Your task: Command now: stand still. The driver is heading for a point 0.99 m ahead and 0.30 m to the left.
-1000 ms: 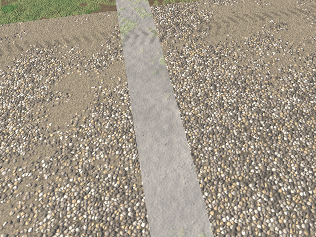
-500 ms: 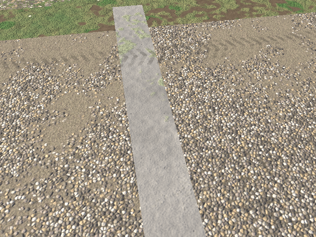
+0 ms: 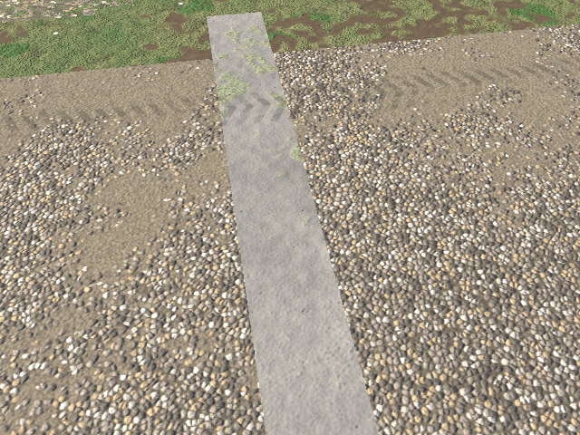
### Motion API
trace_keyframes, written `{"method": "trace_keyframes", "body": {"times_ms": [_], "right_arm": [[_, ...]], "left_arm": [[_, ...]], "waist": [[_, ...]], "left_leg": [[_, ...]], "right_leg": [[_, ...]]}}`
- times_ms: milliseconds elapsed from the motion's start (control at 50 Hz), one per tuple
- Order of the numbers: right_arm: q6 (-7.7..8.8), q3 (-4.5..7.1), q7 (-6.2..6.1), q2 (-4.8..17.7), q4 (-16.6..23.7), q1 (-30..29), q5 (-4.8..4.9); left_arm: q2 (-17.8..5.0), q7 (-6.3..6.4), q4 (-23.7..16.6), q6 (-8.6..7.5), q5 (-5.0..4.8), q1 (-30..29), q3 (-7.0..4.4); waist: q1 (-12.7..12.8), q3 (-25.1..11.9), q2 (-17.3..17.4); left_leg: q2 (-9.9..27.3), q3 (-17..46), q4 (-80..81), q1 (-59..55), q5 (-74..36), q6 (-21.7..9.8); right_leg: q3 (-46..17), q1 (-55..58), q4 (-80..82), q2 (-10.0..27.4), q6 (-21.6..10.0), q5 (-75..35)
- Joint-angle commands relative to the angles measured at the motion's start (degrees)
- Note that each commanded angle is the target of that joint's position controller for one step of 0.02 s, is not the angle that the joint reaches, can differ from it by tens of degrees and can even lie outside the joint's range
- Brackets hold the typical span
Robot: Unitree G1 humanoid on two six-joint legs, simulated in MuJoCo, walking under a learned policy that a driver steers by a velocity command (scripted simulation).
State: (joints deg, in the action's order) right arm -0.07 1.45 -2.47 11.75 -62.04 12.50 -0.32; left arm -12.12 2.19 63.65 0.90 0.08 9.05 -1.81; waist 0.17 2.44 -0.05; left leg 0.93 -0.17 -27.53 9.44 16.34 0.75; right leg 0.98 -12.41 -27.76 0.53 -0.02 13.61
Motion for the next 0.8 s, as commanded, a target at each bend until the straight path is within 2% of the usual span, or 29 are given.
{"method": "trace_keyframes", "body": {"times_ms": [20,360,380,420,440,480,520,540,560,580,600,620,640,660,680,700,740,760,800], "right_arm": [[0.40,0.76,-0.20,5.5,0.9,2.2,0.00],[0.60,0.11,-0.26,4.0,-0.7,6.0,0.14],[0.53,0.01,-0.31,3.5,-1.3,7.3,0.19],[0.40,0.54,-0.65,4.8,-0.9,7.3,0.78],[0.66,0.63,-0.71,4.8,-0.3,6.9,0.88],[1.99,0.53,-0.37,3.7,0.6,6.9,1.15],[3.40,0.46,0.34,2.6,1.6,6.0,1.20],[3.96,0.32,0.75,1.6,2.1,5.7,1.31],[4.41,0.20,1.12,0.8,2.4,5.9,1.52],[4.74,0.27,1.37,0.9,2.4,6.4,1.56],[4.98,0.37,1.49,0.9,1.8,8.5,1.56],[5.11,0.51,1.42,1.0,0.2,13.2,1.52],[5.38,1.44,1.17,4.1,-2.1,20.5,1.58],[5.82,3.29,1.46,10.8,-3.9,27.5,2.06],[6.48,2.97,1.91,10.5,-3.4,28.2,1.05],[7.01,2.15,2.00,7.6,-2.5,25.6,0.36],[6.90,1.45,2.66,6.3,-0.8,21.4,0.65],[6.34,0.81,2.67,4.8,-0.5,20.4,0.66],[5.23,0.08,2.20,2.9,0.0,20.2,0.24]], "left_arm": [[-5.7,0.18,-1.2,-0.42,0.00,0.8,-0.77],[-4.4,0.29,0.0,-0.60,-0.11,4.2,-0.14],[-4.0,0.34,0.5,-0.54,-0.11,5.3,-0.05],[-5.8,0.62,0.4,-0.41,-0.87,6.1,-0.77],[-6.1,0.64,0.0,-0.69,-0.98,6.0,-0.94],[-6.0,0.26,-0.5,-1.98,-1.31,7.4,-1.17],[-7.0,-0.30,-0.1,-3.23,-1.65,10.9,-1.74],[-8.0,-0.53,0.0,-3.60,-1.80,12.3,-2.09],[-8.9,-0.65,-0.2,-3.85,-1.85,12.3,-2.39],[-9.0,-0.71,-1.0,-4.00,-1.82,11.1,-2.46],[-9.0,-0.80,-2.3,-4.09,-1.89,7.9,-2.40],[-8.6,-0.97,-4.4,-4.13,-2.16,2.7,-2.24],[-6.2,-1.14,-6.8,-4.56,-2.46,-2.6,-1.57],[-2.5,-1.41,-9.2,-6.00,-2.29,-4.9,-0.74],[-4.4,-1.53,-10.0,-7.22,-1.95,-6.0,-1.09],[-4.9,-2.10,-9.3,-7.93,-2.15,-4.1,-1.30],[-4.8,-2.97,-9.0,-8.64,-2.18,-2.9,-1.42],[-5.1,-3.20,-9.5,-8.66,-1.87,-4.0,-1.70],[-3.3,-3.81,-10.4,-8.17,-1.80,-5.5,-1.36]], "waist": [[0.0,-0.4,0.2],[0.0,0.4,0.1],[0.0,-1.0,0.0],[0.2,1.5,-0.3],[0.2,4.0,-0.8],[0.6,6.0,-2.1],[1.7,4.8,-4.4],[1.7,4.0,-6.8],[1.1,3.3,-9.0],[0.1,3.6,-8.9],[-2.0,4.3,-8.1],[-5.0,5.2,-6.3],[-8.2,5.8,0.4],[-9.3,4.5,15.8],[-9.0,5.0,15.1],[-6.4,4.8,8.9],[-3.8,3.6,4.4],[-3.3,3.7,3.8],[-2.9,3.6,4.9]], "left_leg": [[0.8,0.4,5.3,3.9,-6.2,-1.0],[0.5,0.2,5.6,4.9,-5.0,-1.0],[-0.1,-0.5,5.5,4.5,0.4,-1.2],[-1.3,-1.2,3.3,7.9,17.2,-2.9],[-1.0,-0.5,2.8,10.5,22.3,-3.8],[0.1,0.8,0.6,13.9,22.0,-4.9],[-0.2,-0.2,-4.4,16.9,17.3,-4.9],[-0.9,-1.8,-8.0,17.3,14.0,-4.8],[-1.3,-2.8,-10.7,15.8,10.6,-5.2],[-1.1,-2.4,-10.8,12.2,9.5,-6.1],[-1.0,-2.1,-7.4,6.8,9.5,-7.3],[-0.5,-0.7,-0.7,-1.6,9.7,-8.5],[4.4,8.3,6.1,-8.3,14.0,-10.4],[15.2,27.3,15.5,-16.7,15.6,-14.9],[21.2,37.4,16.6,-19.8,6.7,-17.6],[20.6,33.8,14.2,-21.6,-0.3,-16.6],[18.2,24.6,14.3,-22.7,-11.2,-14.2],[16.7,19.7,15.2,-21.3,-16.5,-12.6],[13.3,12.8,17.4,-17.2,-20.2,-11.0]], "right_leg": [[-1.4,1.9,4.6,1.4,-1.3,-6.0],[-1.4,0.9,4.8,1.2,-1.4,-4.7],[-0.9,1.4,5.0,0.6,-1.6,1.4],[-0.9,-2.1,4.2,-0.1,-3.2,20.9],[-2.5,-4.5,4.9,0.9,-4.2,27.1],[-6.9,-5.1,6.0,3.8,-6.2,29.5],[-13.8,-1.7,8.4,8.2,-8.9,30.8],[-18.9,-0.5,11.1,11.5,-10.7,32.6],[-23.4,-1.2,13.8,14.4,-12.3,33.4],[-24.9,-4.7,15.0,15.3,-12.7,32.8],[-22.6,-9.5,14.3,14.0,-11.7,31.0],[-16.9,-16.6,10.7,10.4,-9.4,27.5],[-7.4,-24.6,-0.6,4.5,-5.5,20.8],[3.4,-33.7,-20.5,-2.3,-1.8,11.7],[-0.4,-41.8,-32.4,-1.3,-2.3,17.0],[-3.3,-45.4,-39.8,1.3,-3.5,14.4],[-3.0,-48.3,-42.9,3.9,-4.7,7.1],[-2.5,-47.2,-40.9,5.2,-4.7,4.5],[-0.2,-42.7,-34.9,5.4,-3.6,0.2]]}}
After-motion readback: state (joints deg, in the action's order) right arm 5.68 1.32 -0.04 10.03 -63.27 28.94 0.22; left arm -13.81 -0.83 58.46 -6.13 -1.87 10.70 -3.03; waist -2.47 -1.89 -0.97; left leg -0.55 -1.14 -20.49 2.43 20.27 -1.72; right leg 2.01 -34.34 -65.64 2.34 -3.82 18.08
